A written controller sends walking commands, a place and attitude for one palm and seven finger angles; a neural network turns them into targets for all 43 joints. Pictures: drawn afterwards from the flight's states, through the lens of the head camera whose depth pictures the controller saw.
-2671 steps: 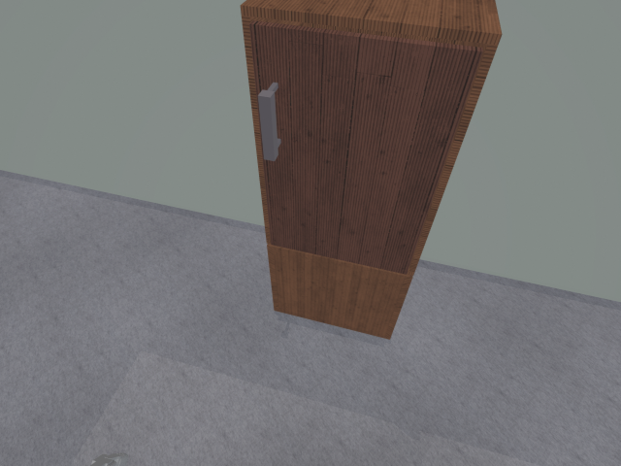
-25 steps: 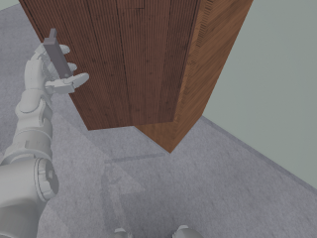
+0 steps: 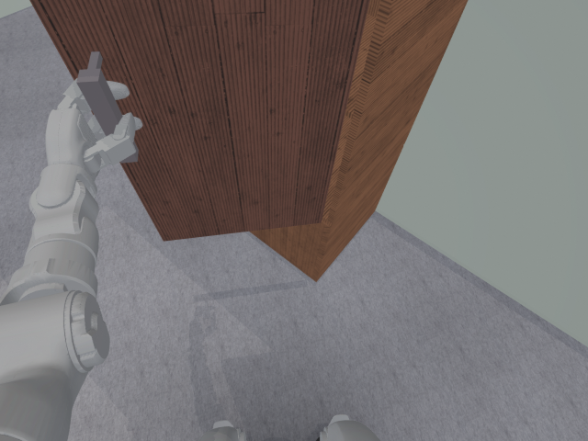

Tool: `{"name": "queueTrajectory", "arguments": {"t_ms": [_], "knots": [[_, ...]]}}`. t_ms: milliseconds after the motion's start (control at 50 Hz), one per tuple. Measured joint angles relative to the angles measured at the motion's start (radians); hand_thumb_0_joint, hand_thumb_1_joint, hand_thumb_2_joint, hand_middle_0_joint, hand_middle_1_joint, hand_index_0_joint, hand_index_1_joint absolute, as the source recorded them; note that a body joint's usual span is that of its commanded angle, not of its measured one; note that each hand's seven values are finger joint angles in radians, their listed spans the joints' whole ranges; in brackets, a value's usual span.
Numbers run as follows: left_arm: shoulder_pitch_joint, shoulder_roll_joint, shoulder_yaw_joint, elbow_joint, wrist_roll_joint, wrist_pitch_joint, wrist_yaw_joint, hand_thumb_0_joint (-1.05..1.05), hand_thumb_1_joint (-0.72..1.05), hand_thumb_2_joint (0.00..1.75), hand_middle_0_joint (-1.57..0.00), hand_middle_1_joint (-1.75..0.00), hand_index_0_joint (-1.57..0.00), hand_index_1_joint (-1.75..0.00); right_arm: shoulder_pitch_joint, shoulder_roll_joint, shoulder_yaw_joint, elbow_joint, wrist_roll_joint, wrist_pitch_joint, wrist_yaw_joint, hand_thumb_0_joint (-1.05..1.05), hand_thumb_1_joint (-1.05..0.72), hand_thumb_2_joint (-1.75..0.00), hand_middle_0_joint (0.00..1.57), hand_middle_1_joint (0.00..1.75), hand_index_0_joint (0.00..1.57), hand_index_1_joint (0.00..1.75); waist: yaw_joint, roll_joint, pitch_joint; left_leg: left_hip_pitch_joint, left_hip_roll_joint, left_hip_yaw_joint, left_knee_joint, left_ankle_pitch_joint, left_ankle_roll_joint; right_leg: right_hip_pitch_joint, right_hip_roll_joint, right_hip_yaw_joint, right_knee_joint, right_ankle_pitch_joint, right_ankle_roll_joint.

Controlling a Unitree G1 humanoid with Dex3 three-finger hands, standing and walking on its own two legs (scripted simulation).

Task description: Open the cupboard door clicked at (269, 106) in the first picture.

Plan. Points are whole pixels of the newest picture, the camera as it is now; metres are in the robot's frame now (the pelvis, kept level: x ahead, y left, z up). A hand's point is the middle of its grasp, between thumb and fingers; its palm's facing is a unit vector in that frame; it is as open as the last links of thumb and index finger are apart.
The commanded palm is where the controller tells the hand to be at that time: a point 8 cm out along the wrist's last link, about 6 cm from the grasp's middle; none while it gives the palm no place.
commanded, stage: pull the door open along its arc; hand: left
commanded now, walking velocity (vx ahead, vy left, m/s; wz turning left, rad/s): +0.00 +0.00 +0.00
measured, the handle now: (113, 110) +0.55 +0.22 +0.11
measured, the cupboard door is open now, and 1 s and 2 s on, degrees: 48 89 86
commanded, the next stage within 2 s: open thumb and fingers to let go in 0.92 s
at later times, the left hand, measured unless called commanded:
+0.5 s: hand (165, 227) +0.35 +0.13 +0.11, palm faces +0.11 -0.99 +0.09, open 6.6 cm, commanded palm +0.29 +0.21 +0.11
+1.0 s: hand (234, 270) +0.30 +0.05 +0.12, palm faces +0.41 -0.91 -0.03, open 6.7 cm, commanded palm +0.25 +0.09 +0.11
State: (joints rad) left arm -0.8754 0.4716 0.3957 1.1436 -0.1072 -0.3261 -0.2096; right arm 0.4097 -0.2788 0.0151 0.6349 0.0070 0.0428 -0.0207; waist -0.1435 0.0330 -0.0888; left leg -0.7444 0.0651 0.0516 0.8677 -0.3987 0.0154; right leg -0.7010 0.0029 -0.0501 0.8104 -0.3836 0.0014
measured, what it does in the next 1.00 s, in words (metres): stands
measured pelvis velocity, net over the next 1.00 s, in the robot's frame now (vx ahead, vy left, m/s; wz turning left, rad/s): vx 0.02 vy -0.04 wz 0.06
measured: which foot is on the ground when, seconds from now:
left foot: down 0.00-1.00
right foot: down 0.00-1.00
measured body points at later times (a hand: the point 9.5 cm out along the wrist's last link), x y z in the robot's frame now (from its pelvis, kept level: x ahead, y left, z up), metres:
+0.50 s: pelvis +0.02 +0.00 +0.02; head +0.04 -0.02 +0.47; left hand +0.34 +0.18 +0.11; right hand +0.15 -0.24 -0.08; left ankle +0.01 +0.11 -0.70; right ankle +0.00 -0.12 -0.70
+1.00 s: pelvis +0.02 -0.04 +0.02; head +0.02 -0.07 +0.47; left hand +0.27 +0.10 +0.12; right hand +0.20 -0.25 -0.08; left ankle +0.01 +0.11 -0.70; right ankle +0.00 -0.12 -0.70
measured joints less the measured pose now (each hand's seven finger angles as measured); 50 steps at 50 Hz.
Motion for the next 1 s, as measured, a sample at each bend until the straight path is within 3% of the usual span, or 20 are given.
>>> {"name": "queueTrajectory", "arguments": {"t_ms": [180,380,480,600,820,920,1000], "knots": [[0.146,-0.057,-0.017,-0.144,-0.038,0.013,0.010,0.01,0.69,0.77,-0.32,-1.33,-0.32,-1.33,0.015,0.003,-0.010,-0.014,0.010,0.012,0.010,0.01,-0.90,-0.90,0.20,0.30,0.20,0.30,0.021,0.007,-0.021,0.050,0.004,0.017,-0.026,-0.003,-0.001,0.039,0.005,0.017,-0.020,0.001,-0.001],[0.532,-0.213,-0.131,-0.571,-0.110,0.070,0.028,0.01,0.67,0.72,-0.32,-1.32,-0.29,-1.31,-0.032,0.022,-0.018,-0.063,0.035,-0.003,0.025,0.01,-0.90,-0.90,0.20,0.30,0.20,0.30,0.073,0.019,-0.041,0.189,-0.002,0.040,-0.099,0.002,-0.002,0.163,0.003,0.038,-0.076,0.003,0.002],[0.749,-0.367,-0.254,-0.866,-0.100,0.132,0.206,0.02,0.66,0.71,-0.32,-1.32,-0.30,-1.28,-0.105,0.042,-0.021,-0.086,0.028,-0.032,0.044,0.01,-0.91,-0.90,0.20,0.30,0.20,0.30,0.110,0.021,-0.029,0.259,-0.011,0.043,-0.134,0.011,-0.006,0.227,-0.005,0.040,-0.096,0.004,0.002],[0.907,-0.481,-0.400,-1.068,-0.024,0.206,0.406,0.03,0.62,0.68,-0.33,-1.30,-0.34,-1.28,-0.213,0.082,0.000,-0.111,-0.002,-0.016,0.042,0.01,-0.91,-0.90,0.20,0.30,0.20,0.30,0.133,0.005,-0.006,0.329,-0.018,0.030,-0.168,0.029,-0.018,0.292,-0.010,0.026,-0.106,0.000,-0.010],[0.978,-0.572,-0.533,-1.170,0.106,0.345,0.696,0.03,0.62,0.73,-0.32,-1.22,-0.33,-1.30,-0.270,0.107,0.015,-0.110,-0.046,0.061,0.020,0.01,-0.90,-0.90,0.20,0.30,0.20,0.30,0.143,0.013,0.016,0.410,-0.007,-0.018,-0.212,0.050,-0.047,0.391,0.004,-0.022,-0.150,0.003,-0.040],[1.015,-0.572,-0.579,-1.203,0.155,0.353,0.748,0.03,0.63,0.74,-0.31,-1.22,-0.31,-1.31,-0.244,0.098,0.002,-0.083,-0.061,0.077,0.022,0.01,-0.90,-0.90,0.20,0.30,0.20,0.30,0.139,0.017,0.019,0.415,-0.007,-0.033,-0.212,0.048,-0.053,0.398,0.004,-0.036,-0.145,-0.008,-0.048],[1.042,-0.557,-0.619,-1.230,0.161,0.344,0.757,0.02,0.63,0.74,-0.31,-1.25,-0.30,-1.31,-0.220,0.083,-0.011,-0.064,-0.061,0.069,0.023,0.01,-0.90,-0.90,0.20,0.30,0.20,0.30,0.135,0.025,0.030,0.413,-0.010,-0.045,-0.203,0.044,-0.055,0.401,0.002,-0.048,-0.136,-0.018,-0.051]]}}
